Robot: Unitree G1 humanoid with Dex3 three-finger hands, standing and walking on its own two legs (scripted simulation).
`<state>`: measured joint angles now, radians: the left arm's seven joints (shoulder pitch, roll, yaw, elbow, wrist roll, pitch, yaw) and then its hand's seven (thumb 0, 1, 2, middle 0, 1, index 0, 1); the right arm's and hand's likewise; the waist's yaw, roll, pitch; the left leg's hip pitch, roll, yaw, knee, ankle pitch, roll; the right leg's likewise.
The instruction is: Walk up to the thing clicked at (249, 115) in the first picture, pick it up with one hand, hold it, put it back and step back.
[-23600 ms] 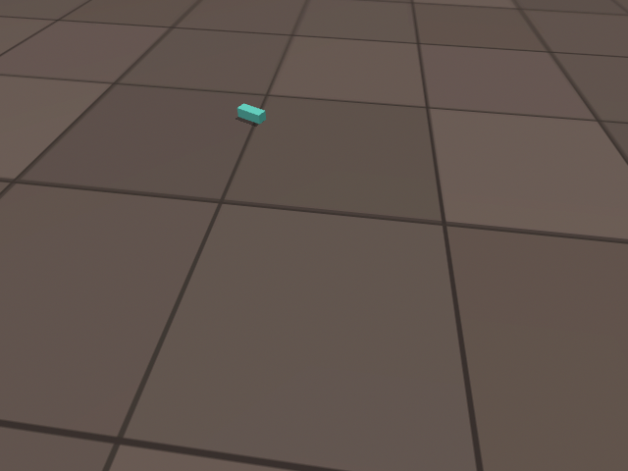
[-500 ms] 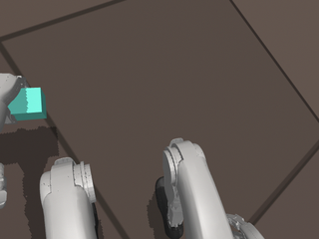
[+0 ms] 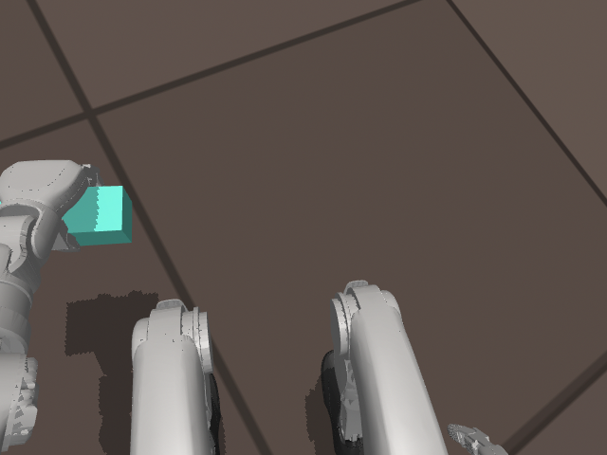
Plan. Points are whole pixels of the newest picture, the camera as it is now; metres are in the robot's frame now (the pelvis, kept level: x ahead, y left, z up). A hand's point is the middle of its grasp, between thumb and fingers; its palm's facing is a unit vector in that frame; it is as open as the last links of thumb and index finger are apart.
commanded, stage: lift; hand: left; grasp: from above
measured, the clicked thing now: (64, 218) +0.45 +0.30 -0.15
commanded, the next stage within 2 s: hold in 1.26 s
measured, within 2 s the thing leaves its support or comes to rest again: neither
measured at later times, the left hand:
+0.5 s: hand out of the picture +0.37 +0.28 +0.08, palm faces -0.44 -0.08 -0.89, open 9.5 cm
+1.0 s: hand out of the picture +0.35 +0.26 +0.23, palm faces -0.44 -0.07 -0.89, open 9.5 cm
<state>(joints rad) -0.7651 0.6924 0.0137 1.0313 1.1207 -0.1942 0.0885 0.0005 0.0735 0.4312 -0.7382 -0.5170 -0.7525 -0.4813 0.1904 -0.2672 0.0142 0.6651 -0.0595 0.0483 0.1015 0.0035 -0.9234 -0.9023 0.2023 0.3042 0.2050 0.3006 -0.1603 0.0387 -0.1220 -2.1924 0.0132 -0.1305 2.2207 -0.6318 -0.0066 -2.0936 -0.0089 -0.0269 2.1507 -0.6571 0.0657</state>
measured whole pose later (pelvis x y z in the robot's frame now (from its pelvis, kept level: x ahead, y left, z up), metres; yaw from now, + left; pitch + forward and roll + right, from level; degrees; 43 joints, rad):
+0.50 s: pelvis +0.01 +0.00 +0.16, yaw +3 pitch +26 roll -5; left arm -0.42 0.57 -0.08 0.64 1.00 -0.09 0.01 0.00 0.08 0.43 -0.74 -0.52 -0.75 -0.48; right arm 0.14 -0.24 -0.02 0.65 0.01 0.07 -0.01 0.01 -0.91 -0.90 0.20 0.30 0.20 0.30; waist -0.08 0.04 -0.16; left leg -1.60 0.04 -0.07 1.72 -0.58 0.00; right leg -1.54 -0.02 -0.02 1.66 -0.59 0.05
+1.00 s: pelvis +0.04 +0.00 +0.31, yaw +4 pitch +14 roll -2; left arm -0.33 0.44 -0.17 0.78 1.03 -0.07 0.11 0.00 0.07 0.43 -0.74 -0.52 -0.76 -0.48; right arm 0.24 -0.23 -0.02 0.73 0.03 0.00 -0.06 0.01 -0.91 -0.90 0.20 0.30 0.20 0.30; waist -0.06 0.04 -0.12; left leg -0.92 0.05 -0.01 1.11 -0.44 0.00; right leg -0.88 -0.02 0.01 1.06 -0.43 0.05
